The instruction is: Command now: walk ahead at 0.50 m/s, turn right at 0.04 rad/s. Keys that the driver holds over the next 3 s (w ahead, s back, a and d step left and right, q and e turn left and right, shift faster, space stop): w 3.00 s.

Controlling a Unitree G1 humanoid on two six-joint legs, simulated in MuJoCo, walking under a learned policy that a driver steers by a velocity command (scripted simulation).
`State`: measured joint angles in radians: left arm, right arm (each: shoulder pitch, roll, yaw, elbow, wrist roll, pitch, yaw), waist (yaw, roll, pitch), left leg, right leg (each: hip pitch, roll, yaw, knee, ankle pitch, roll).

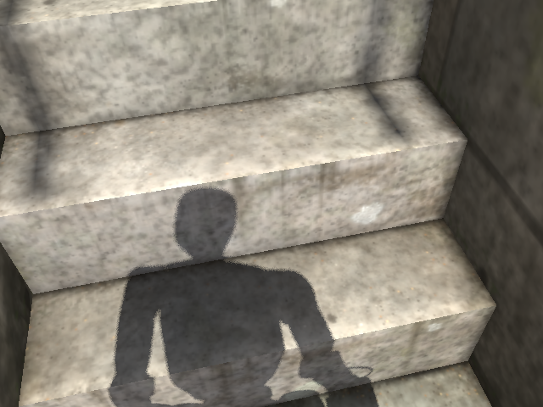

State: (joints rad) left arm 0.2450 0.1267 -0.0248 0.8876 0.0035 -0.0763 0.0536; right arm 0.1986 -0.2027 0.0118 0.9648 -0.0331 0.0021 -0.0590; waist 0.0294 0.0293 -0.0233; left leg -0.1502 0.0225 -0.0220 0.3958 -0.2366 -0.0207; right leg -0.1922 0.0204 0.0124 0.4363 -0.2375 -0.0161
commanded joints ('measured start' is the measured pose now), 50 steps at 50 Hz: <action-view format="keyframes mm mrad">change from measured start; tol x4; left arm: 1 14 76 27 -40 -31 -9 -12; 3 -40 84 32 -51 4 -14 -18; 24 -106 119 6 5 -5 -19 -13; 50 -127 119 4 54 0 -19 -16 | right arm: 1 5 -154 -31 -60 -11 -67 13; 7 -77 -55 -17 -121 6 -95 14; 27 -141 -78 -13 -102 14 -75 17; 50 -127 -91 -1 -48 25 -83 6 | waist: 1 -19 100 43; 3 -24 161 60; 7 -23 1 -11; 11 -29 3 -98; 22 -26 -24 -26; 50 -13 -32 -2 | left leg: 1 117 125 -146 -78 93 76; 2 73 143 -201 -139 6 100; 3 55 152 -210 -154 35 111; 7 110 94 -87 -54 578 62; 8 134 90 -76 -51 613 48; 32 113 88 -73 -181 195 17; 50 88 98 -68 -188 193 12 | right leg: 1 -162 -28 19 -63 -8 -46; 3 -114 -22 -14 13 -11 -33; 4 -81 -41 -10 -10 45 -30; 6 -20 -66 13 -46 198 -17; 7 4 -80 36 -78 367 -1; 8 40 -85 34 -72 444 3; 10 90 -95 36 -76 497 4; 25 81 -116 48 -209 335 15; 36 64 -112 61 -256 133 -1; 50 96 -117 62 -271 183 -3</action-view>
